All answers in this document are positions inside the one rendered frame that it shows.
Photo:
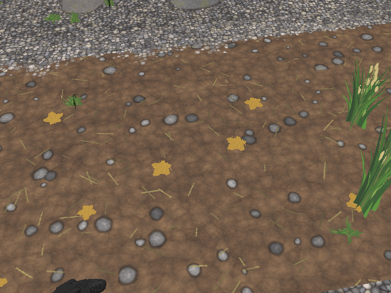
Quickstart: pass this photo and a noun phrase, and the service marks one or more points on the left robot hand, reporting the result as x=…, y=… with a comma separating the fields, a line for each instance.
x=82, y=286

